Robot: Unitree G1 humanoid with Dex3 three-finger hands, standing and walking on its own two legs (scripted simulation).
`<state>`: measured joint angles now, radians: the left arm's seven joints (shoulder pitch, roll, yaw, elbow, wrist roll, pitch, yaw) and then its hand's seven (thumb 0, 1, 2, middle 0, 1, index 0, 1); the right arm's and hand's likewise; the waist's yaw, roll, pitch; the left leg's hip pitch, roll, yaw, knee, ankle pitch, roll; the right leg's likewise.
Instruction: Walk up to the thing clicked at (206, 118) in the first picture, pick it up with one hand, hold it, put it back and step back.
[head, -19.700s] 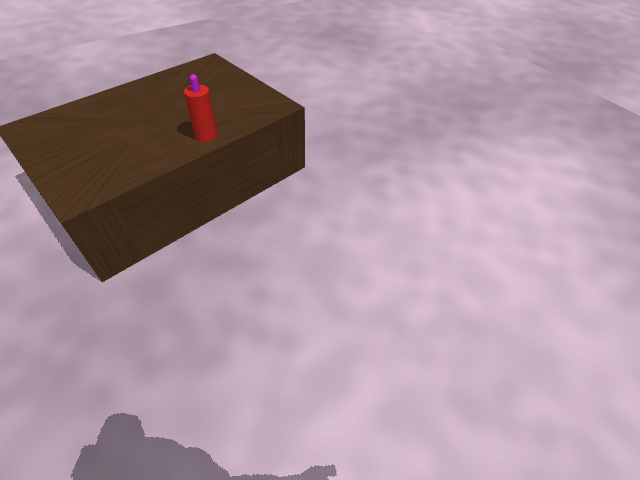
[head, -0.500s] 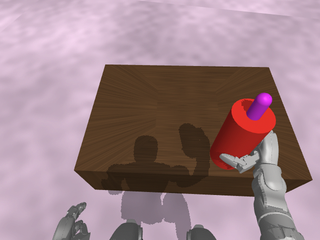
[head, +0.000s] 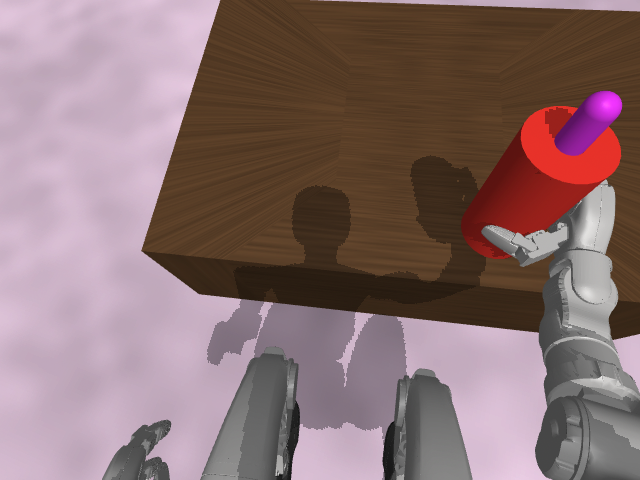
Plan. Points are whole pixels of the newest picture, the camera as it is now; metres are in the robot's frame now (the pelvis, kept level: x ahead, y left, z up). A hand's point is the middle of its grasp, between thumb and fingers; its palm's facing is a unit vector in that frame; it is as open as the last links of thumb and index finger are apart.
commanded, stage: crouch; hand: right
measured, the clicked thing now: (536, 180) +0.46 -0.18 +0.05
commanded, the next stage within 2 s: lower in 0.56 s
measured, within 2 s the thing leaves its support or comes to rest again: rests again in 1.48 s
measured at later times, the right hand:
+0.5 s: hand (510, 204) +0.49 -0.20 -0.06, palm faces +0.12 +0.99 -0.01, open 11.9 cm
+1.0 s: hand (494, 216) +0.50 -0.20 -0.13, palm faces +0.11 +0.99 -0.01, open 11.9 cm
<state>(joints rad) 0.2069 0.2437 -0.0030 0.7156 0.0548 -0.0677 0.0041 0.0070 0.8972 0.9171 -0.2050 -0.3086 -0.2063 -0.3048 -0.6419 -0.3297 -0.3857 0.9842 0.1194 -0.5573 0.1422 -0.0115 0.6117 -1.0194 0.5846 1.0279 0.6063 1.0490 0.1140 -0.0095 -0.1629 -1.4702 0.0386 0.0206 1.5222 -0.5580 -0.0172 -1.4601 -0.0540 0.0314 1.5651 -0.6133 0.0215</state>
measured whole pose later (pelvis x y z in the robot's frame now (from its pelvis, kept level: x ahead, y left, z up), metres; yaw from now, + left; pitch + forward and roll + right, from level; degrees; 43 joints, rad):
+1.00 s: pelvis -0.02 -0.01 -0.12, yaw +1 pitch +36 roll +3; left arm 0.18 0.28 -0.01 0.67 0.08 -0.02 -0.03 0.00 0.89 0.91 -0.20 -0.30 -0.20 -0.30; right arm -0.87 -0.45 -0.47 1.09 0.05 -0.51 0.16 -0.01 0.61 -1.02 0.58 1.03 0.61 1.05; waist 0.17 -0.03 -0.16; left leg -1.91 0.05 0.02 1.91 -0.62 -0.03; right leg -1.91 -0.03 0.06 1.97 -0.68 0.02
